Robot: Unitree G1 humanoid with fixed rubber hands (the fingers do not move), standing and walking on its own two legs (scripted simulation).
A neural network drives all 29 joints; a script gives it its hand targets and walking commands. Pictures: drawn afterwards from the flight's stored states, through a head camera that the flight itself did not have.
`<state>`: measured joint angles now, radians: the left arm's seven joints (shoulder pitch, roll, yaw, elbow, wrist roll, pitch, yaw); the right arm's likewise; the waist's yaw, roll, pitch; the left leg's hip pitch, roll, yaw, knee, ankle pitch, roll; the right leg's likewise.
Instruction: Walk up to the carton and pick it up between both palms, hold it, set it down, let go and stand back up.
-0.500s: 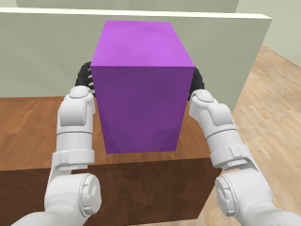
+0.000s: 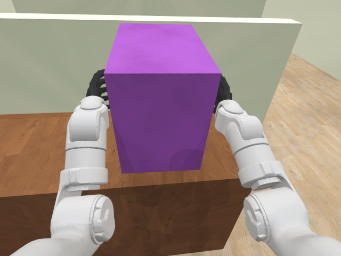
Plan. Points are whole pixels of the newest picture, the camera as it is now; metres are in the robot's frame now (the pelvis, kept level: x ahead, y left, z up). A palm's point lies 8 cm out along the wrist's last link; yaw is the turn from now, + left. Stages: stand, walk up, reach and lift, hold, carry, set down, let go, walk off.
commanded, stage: hold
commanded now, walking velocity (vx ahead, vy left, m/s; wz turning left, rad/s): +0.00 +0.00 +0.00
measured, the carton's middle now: (158, 94) +0.44 +0.01 +0.21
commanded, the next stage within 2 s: none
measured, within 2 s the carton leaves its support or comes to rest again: neither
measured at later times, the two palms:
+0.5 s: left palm (98, 104) +0.37 +0.15 +0.23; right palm (222, 106) +0.37 -0.13 +0.22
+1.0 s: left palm (96, 105) +0.36 +0.15 +0.23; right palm (223, 106) +0.36 -0.13 +0.22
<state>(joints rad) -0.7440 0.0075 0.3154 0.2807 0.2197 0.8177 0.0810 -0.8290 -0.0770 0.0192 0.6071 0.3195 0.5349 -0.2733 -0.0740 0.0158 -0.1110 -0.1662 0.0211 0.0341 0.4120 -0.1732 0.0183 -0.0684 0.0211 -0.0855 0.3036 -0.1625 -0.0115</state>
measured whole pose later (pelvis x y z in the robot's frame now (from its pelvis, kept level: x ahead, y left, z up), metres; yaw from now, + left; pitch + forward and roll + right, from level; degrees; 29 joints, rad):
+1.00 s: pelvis +0.00 +0.00 +0.00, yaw +0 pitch -6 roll -1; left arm -0.71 -0.01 0.34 0.23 0.24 0.83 0.05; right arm -0.80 -0.07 0.04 0.57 0.32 0.55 -0.29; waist -0.07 0.00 -0.09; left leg -0.13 0.02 0.04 0.40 -0.18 0.01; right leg -0.04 0.03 -0.08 0.31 -0.17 -0.02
